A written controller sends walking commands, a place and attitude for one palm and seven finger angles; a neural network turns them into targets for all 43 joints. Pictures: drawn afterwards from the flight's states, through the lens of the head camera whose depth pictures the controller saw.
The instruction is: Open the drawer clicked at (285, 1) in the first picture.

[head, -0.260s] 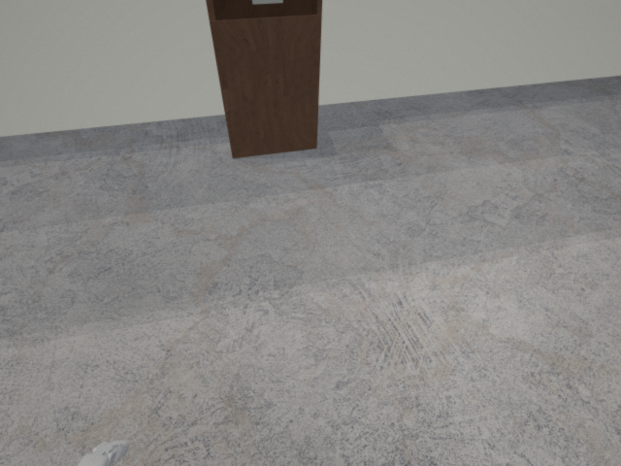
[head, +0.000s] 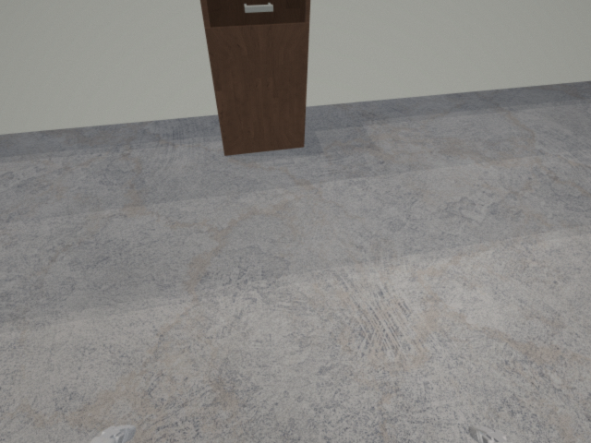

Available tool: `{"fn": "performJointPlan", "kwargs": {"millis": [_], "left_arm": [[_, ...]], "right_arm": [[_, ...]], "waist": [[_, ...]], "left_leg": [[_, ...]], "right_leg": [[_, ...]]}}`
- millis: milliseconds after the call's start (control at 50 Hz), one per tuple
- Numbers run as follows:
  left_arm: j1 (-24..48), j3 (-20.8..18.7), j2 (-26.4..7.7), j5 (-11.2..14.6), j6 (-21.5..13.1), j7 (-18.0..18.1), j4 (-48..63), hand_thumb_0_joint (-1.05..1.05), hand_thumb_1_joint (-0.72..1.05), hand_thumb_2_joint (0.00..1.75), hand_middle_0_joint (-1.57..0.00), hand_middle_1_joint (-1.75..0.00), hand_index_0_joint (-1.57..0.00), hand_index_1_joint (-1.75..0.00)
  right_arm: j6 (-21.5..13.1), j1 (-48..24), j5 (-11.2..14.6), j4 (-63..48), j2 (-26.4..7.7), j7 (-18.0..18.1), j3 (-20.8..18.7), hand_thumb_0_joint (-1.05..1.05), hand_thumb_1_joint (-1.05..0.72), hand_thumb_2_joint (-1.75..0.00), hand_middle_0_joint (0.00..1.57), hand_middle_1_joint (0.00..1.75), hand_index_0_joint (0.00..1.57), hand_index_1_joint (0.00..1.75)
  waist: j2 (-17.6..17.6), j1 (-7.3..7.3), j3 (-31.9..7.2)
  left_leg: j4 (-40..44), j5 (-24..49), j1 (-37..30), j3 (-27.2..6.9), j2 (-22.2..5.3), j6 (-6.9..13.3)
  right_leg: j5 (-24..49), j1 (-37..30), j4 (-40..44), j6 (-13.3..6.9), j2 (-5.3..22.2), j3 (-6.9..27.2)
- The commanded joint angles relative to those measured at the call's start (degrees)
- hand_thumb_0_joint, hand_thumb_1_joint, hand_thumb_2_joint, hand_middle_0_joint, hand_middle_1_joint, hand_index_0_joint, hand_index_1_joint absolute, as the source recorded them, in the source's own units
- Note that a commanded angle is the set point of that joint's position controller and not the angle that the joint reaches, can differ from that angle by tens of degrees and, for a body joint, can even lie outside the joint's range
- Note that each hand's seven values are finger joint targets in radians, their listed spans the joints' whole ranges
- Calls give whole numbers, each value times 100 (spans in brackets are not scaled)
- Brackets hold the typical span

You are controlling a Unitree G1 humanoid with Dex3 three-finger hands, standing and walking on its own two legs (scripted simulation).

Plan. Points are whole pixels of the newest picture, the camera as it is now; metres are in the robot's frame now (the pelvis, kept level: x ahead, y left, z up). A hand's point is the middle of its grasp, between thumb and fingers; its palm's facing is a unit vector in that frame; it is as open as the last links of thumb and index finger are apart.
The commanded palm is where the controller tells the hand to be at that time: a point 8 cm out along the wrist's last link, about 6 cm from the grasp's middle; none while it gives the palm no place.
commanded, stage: stand and wait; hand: left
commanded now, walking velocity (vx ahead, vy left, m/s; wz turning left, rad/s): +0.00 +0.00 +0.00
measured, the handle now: (258, 6) +1.70 +0.27 -0.01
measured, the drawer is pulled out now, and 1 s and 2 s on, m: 0.00 0.00 0.00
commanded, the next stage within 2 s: look at it before walking up in 0.74 s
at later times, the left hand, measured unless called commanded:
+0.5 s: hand out of the picture +0.05 +0.24 -0.15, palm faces -0.03 -0.94 -0.33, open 7.4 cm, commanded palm none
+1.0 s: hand out of the picture +0.05 +0.23 -0.15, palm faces -0.03 -0.95 -0.32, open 7.4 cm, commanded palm none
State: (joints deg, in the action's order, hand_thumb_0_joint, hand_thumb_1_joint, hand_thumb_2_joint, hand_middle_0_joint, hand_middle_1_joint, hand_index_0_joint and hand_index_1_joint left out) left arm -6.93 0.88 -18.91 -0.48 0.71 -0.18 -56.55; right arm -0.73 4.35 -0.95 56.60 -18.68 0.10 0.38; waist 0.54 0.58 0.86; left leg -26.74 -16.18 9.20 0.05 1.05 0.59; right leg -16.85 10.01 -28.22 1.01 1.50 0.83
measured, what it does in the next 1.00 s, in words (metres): stands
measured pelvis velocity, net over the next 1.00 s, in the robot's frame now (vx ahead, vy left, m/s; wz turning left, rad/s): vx -0.02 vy -0.01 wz -0.01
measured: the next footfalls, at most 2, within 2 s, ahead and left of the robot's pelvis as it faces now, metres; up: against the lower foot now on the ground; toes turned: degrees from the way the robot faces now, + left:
none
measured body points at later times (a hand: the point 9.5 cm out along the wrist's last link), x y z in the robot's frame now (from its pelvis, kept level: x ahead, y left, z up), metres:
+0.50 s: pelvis -0.02 -0.01 +0.01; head -0.01 -0.01 +0.45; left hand +0.06 +0.28 -0.13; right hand +0.06 -0.31 -0.13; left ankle -0.02 +0.11 -0.74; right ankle -0.02 -0.13 -0.74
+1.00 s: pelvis -0.02 -0.01 +0.01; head -0.01 -0.01 +0.46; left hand +0.05 +0.28 -0.13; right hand +0.05 -0.31 -0.13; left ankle -0.02 +0.11 -0.74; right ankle -0.02 -0.13 -0.74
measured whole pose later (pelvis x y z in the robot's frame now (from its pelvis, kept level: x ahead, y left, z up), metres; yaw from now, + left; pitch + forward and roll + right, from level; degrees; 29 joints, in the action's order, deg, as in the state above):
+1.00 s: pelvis -0.02 -0.01 +0.01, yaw +0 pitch -2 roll +0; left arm -7.6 0.6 -19.3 -0.5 0.1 -0.4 -62.2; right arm -0.7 6.7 -0.5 63.8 -19.5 -0.1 0.3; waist 0.5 0.1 2.3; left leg -21.4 -11.5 8.3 -0.1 -0.4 -0.6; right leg -12.0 9.1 -22.7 0.0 0.1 0.6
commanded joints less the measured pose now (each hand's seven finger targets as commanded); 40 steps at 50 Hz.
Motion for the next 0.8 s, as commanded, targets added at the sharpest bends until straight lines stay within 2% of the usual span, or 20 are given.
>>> {"fn": "performJointPlan", "kwargs": {"millis": [0, 160, 280, 380, 540, 780], "left_arm": [[240, -310, -1223, -13, -181, 112, 352, 0, 90, 90, -20, -30, -20, -30], [205, -302, -1230, -7, -182, 97, 167, 0, 90, 90, -20, -30, -20, -30], [190, -300, -1255, 4, -201, 92, 29, 0, 90, 90, -20, -30, -20, -30], [190, -284, -1259, 2, -194, 85, -73, 0, 90, 90, -20, -30, -20, -30], [203, -285, -1267, -5, -217, 84, -138, 0, 90, 90, -20, -30, -20, -30], [211, -277, -1238, -14, -205, 73, -152, 0, 90, 90, -20, -30, -20, -30]], "right_arm": [[-122, -235, 9, -307, -1195, 92, -310, 0, -90, -90, 20, 30, 20, 30], [-106, -225, 24, -85, -1202, 82, -281, 0, -90, -90, 20, 30, 20, 30], [-111, -130, 35, 77, -1230, 78, -255, 0, -90, -90, 20, 30, 20, 30], [-108, -99, 41, 200, -1247, 71, -240, 0, -90, -90, 20, 30, 20, 30], [-103, -41, 42, 294, -1237, 59, -240, 0, -90, -90, 20, 30, 20, 30], [-110, -13, 38, 350, -1233, 50, -232, 0, -90, -90, 20, 30, 20, 30]], "waist": [[-6, -65, -490], [-19, -50, -321], [6, -55, -407], [-60, -48, -275], [90, -56, -215], [-16, -49, -119]], "left_leg": [[380, 1801, -180, -456, -700, 189], [570, 1287, -119, -502, -710, 169], [628, 1248, -133, -532, -725, 145], [749, 1005, -84, -542, -737, 132], [772, 935, -84, -538, -738, 106], [888, 787, -25, -591, -747, 106]], "right_leg": [[1766, -174, 414, -293, 511, 399], [1321, -136, 660, -293, 523, 477], [1309, -252, 751, -307, 541, 520], [1007, -173, 862, -300, 533, 553], [888, -86, 969, -309, 551, 615], [612, -6, 1045, -289, 514, 618]]}}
